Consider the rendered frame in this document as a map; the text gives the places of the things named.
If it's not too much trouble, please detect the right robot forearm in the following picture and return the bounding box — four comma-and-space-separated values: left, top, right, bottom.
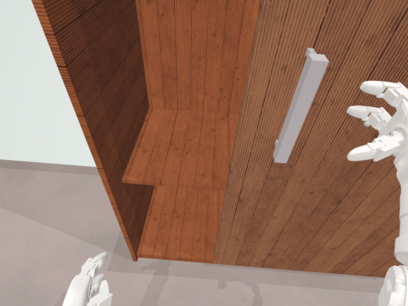
393, 146, 408, 266

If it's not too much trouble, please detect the right robot upper arm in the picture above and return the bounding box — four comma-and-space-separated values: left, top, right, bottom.
378, 265, 408, 306

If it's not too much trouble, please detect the handle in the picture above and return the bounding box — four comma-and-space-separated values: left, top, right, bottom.
273, 48, 329, 163

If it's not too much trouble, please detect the wardrobe door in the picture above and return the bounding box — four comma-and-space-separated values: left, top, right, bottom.
213, 0, 408, 278

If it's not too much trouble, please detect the right robot hand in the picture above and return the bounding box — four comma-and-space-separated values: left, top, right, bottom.
347, 81, 408, 162

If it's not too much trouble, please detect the left robot hand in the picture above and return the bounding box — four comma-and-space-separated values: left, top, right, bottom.
62, 252, 113, 306

